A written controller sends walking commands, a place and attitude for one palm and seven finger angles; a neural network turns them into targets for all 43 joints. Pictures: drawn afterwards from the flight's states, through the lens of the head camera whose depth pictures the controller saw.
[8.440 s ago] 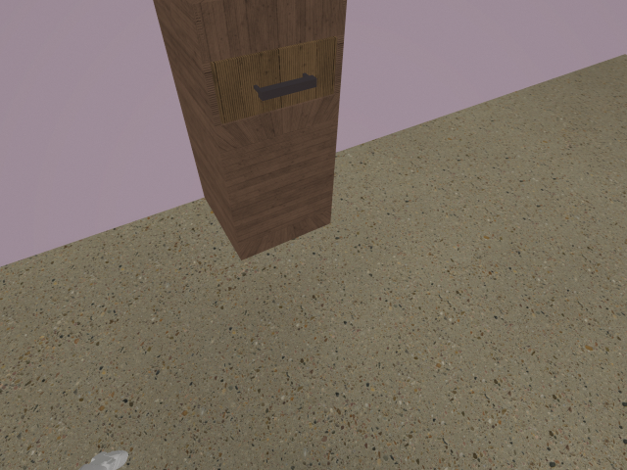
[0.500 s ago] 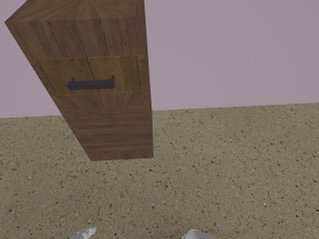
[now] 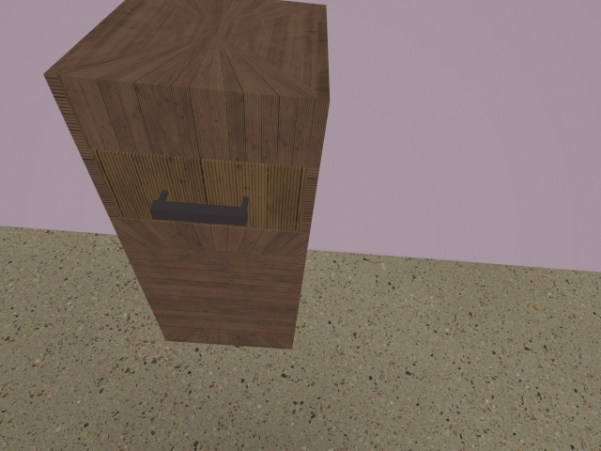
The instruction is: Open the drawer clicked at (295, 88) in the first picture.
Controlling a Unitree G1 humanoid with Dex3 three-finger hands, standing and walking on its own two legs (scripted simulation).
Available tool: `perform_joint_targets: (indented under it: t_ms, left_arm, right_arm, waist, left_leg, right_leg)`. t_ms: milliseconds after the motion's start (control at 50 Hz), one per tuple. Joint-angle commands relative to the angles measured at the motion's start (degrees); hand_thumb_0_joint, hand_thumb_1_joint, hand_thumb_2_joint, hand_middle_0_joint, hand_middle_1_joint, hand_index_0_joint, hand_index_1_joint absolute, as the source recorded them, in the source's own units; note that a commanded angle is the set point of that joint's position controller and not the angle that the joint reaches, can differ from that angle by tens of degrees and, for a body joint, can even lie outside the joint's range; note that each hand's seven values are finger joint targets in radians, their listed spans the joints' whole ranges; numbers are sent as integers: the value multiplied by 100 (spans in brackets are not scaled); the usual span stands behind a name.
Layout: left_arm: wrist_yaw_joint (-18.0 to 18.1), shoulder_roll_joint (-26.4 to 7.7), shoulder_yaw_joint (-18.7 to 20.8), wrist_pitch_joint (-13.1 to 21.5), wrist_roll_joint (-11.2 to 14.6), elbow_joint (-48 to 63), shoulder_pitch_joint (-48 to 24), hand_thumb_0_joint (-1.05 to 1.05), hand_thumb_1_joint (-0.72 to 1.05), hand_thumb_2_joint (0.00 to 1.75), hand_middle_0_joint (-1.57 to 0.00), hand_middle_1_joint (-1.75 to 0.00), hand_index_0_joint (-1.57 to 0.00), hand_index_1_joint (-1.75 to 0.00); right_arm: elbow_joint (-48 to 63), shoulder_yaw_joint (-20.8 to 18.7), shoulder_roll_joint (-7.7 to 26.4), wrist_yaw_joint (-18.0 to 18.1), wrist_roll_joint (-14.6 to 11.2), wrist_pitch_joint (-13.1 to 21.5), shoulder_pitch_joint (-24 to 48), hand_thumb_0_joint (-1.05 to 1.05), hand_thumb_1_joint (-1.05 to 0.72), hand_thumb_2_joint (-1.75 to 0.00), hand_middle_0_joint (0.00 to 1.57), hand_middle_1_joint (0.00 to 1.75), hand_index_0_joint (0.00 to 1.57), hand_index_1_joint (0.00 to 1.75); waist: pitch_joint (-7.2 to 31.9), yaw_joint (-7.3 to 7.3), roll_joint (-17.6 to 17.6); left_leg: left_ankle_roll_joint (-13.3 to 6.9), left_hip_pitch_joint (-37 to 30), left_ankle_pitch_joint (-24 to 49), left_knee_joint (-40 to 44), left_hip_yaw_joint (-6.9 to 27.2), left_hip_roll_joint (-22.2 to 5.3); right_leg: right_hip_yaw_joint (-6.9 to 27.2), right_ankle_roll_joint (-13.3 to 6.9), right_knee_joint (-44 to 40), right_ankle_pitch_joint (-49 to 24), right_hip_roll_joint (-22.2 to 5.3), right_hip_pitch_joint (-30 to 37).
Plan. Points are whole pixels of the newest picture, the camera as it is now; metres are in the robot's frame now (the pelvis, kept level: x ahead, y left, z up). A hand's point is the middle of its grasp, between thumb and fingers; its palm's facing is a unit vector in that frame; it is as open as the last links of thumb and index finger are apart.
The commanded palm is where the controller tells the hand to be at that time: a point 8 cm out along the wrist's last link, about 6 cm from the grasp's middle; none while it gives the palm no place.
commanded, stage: come to a stop and stand still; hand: left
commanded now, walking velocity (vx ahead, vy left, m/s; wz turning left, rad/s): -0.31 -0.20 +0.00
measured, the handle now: (202, 205) +0.53 +0.25 -0.04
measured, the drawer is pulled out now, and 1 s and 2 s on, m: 0.00 0.00 0.00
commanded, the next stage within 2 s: look again from close up in 1.42 s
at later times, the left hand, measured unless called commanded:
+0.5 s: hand out of the picture +0.03 +0.12 -0.15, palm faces +0.01 -0.96 -0.29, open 7.3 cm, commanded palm none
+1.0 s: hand out of the picture -0.06 +0.16 -0.18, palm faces +0.10 -0.97 -0.22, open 7.3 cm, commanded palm none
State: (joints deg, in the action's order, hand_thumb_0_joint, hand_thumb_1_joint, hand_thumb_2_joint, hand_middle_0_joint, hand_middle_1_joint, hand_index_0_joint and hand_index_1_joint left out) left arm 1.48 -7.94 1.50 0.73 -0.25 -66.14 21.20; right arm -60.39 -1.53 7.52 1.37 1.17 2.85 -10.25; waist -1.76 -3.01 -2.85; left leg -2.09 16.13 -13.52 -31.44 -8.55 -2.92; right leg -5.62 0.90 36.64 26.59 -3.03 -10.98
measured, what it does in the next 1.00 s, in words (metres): steps on the spot: right foot, then left foot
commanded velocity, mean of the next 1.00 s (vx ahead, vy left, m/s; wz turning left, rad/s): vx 0.00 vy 0.06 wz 0.00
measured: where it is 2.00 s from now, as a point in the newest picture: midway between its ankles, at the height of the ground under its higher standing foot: outside the picture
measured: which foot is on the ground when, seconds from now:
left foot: down 0.00-0.42, up 0.44-0.92, down 0.94-1.00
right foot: up 0.00-0.40, down 0.42-1.00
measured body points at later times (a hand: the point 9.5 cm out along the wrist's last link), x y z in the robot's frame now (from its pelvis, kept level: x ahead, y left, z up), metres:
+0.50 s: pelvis -0.03 -0.07 +0.00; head -0.04 -0.11 +0.45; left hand +0.03 +0.17 -0.13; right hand -0.02 -0.31 -0.17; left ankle +0.02 +0.08 -0.71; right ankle -0.03 -0.19 -0.73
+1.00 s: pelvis -0.04 -0.03 +0.00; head -0.02 -0.02 +0.45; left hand -0.07 +0.21 -0.16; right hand +0.03 -0.28 -0.14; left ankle -0.07 +0.09 -0.73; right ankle -0.03 -0.18 -0.73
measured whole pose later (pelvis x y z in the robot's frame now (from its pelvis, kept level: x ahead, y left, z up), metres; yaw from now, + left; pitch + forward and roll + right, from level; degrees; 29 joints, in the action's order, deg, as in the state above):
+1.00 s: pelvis -0.04 -0.03 +0.00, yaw +0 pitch +0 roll +1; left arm 1.8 -10.9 2.9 -2.6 -0.9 -62.9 17.2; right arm -58.6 -2.3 10.6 0.9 1.0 -0.5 -11.1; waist -1.9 -2.6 -2.4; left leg 0.4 10.7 -17.6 -28.0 -3.5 -0.9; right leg -2.1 2.0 35.9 21.5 -5.4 -17.5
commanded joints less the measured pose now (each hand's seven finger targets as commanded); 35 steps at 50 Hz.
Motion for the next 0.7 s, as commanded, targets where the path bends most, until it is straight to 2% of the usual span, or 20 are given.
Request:
perform_joint_targets:
  t_ms: [0,40,80,120,160,200,240,300,320,360,380,400,420,440,460,500,520,560,640,680]
  left_arm:
    - [66,-375,35,-105,-49,200,276,0,90,90,-20,-30,-20,-30]
    - [46,-531,104,-194,-78,307,156,0,90,90,-20,-30,-20,-30]
    - [39,-554,201,-299,-98,470,77,0,90,90,-20,-30,-20,-30]
    - [25,-561,276,-388,-107,585,17,0,90,90,-20,-30,-20,-30]
    - [-5,-568,320,-436,-96,698,-25,0,90,90,-20,-30,-20,-30]
    - [-25,-599,337,-470,-88,813,-138,0,90,90,-20,-30,-20,-30]
    - [-43,-576,321,-467,-89,892,-238,0,90,90,-20,-30,-20,-30]
    - [-62,-475,227,-367,-75,971,-475,0,90,90,-20,-30,-20,-30]
    - [-48,-456,202,-291,-55,930,-365,0,90,90,-20,-30,-20,-30]
    - [-17,-538,172,-149,-80,691,81,0,90,90,-20,-30,-20,-30]
    - [13,-864,173,-56,-147,677,84,0,90,90,-20,-30,-20,-30]
    - [35,-1356,209,-21,-157,811,-238,0,90,90,-20,-30,-20,-30]
    - [45,-1522,226,-72,-122,990,-476,0,90,90,-20,-30,-20,-30]
    - [57,-1495,259,-94,-150,1036,-677,0,90,90,-20,-30,-20,-30]
    - [75,-1466,284,-53,-131,1025,-751,0,90,90,-20,-30,-20,-30]
    - [76,-1198,240,-30,-97,1032,-865,0,90,90,-20,-30,-20,-30]
    - [69,-1213,265,-24,-97,1061,-881,0,90,90,-20,-30,-20,-30]
    - [89,-1189,320,-24,-102,1085,-752,0,90,90,-20,-30,-20,-30]
    - [128,-1173,359,-4,-107,956,-250,0,90,90,-20,-30,-20,-30]
    - [153,-1217,380,6,-130,907,-92,0,90,90,-20,-30,-20,-30]
  right_arm:
    - [-68,-60,869,221,-32,-133,-625,0,-90,-90,20,30,20,30]
    - [-28,-171,1044,265,-51,-203,-683,0,-90,-90,20,30,20,30]
    - [50,-264,1183,288,-48,-254,-645,0,-90,-90,20,30,20,30]
    - [161,-295,1174,280,-45,-285,-430,0,-90,-90,20,30,20,30]
    - [266,-292,1101,246,-31,-289,-210,0,-90,-90,20,30,20,30]
    - [308,-293,1077,210,-20,-295,-147,0,-90,-90,20,30,20,30]
    - [318,-314,1083,166,6,-310,-109,0,-90,-90,20,30,20,30]
    - [276,-356,1146,67,59,-352,-137,0,-90,-90,20,30,20,30]
    - [259,-352,1145,35,62,-363,-96,0,-90,-90,20,30,20,30]
    - [185,-323,1006,-26,-1,-373,-212,0,-90,-90,20,30,20,30]
    - [170,-252,633,-50,-77,-411,-381,0,-90,-90,20,30,20,30]
    - [356,-170,350,-98,-91,-453,-295,0,-90,-90,20,30,20,30]
    - [476,-222,636,-131,-51,-502,-44,0,-90,-90,20,30,20,30]
    - [469,-259,685,-170,-25,-535,8,0,-90,-90,20,30,20,30]
    - [385,-245,664,-158,-1,-557,-45,0,-90,-90,20,30,20,30]
    - [175,-285,784,-172,10,-545,-470,0,-90,-90,20,30,20,30]
    - [131,-290,782,-190,2,-532,-666,0,-90,-90,20,30,20,30]
    - [115,-307,769,-203,9,-536,-782,0,-90,-90,20,30,20,30]
    - [311,-305,793,-184,18,-536,-543,0,-90,-90,20,30,20,30]
    - [411,-273,767,-168,19,-528,-389,0,-90,-90,20,30,20,30]
  waist:
    - [52,309,1319]
    - [135,401,882]
    - [379,402,717]
    - [485,345,760]
    - [496,272,913]
    - [432,283,1233]
    - [378,287,1441]
    - [296,394,1747]
    - [347,328,1718]
    - [426,102,1009]
    - [352,137,-150]
    - [-124,204,-1355]
    - [-417,81,-1146]
    - [-534,153,-748]
    - [-656,150,-1195]
    - [-663,281,-1001]
    - [-498,313,-849]
    - [-345,251,-743]
    - [-23,9,-591]
    - [138,-78,-629]
  left_leg:
    - [-670,-1118,5363,1160,1424,-1793]
    - [-779,-1281,5720,1052,1392,-1927]
    - [-867,-1352,5335,1069,1290,-2013]
    - [-827,-1141,4566,1120,1059,-1929]
    - [-740,-806,3772,1211,867,-1749]
    - [-692,-641,2996,1316,833,-1633]
    - [-675,-544,2030,1430,913,-1569]
    - [-582,-353,400,1597,1106,-1465]
    - [-508,-271,51,1516,1161,-1418]
    - [-106,295,-754,990,867,-946]
    - [247,542,-1135,199,464,-437]
    - [462,955,-1510,-457,381,-63]
    - [375,745,-1553,-868,702,-174]
    - [366,699,-1345,-1132,691,-161]
    - [349,879,-1086,-1393,821,-111]
    - [349,931,-590,-1853,898,-81]
    - [379,974,-463,-2000,852,-22]
    - [447,1086,-313,-2224,830,14]
    - [543,1436,-484,-2228,896,12]
    - [582,1457,-759,-1970,892,-2]
  right_leg:
    - [378,84,1047,337,-212,-926]
    - [437,96,1552,247,-172,-1174]
    - [562,136,2311,134,-77,-1463]
    - [680,185,2882,-133,-35,-1607]
    - [714,213,3025,-383,-4,-1573]
    - [670,224,2860,-473,0,-1557]
    - [557,210,2271,-373,-38,-1440]
    - [263,127,860,-83,-67,-884]
    - [236,92,283,-98,-36,-568]
    - [106,133,-1188,-1174,36,509]
    - [836,11,-2013,-805,-601,508]
    - [2272,-402,-2783,-48,-1662,-236]
    - [2473,-687,-3081,646,-1937,-1013]
    - [2370,-746,-3114,813,-1904,-1267]
    - [2409,-704,-3018,413,-1697,-1165]
    - [1869,-641,-2773,-245,-1467,-904]
    - [1626,-607,-2637,-577,-1387,-653]
    - [1436,-583,-2489,-923,-1378,-352]
    - [1607,-785,-2234,-1655,-1608,490]
    - [1701,-915,-2047,-2322,-1724,799]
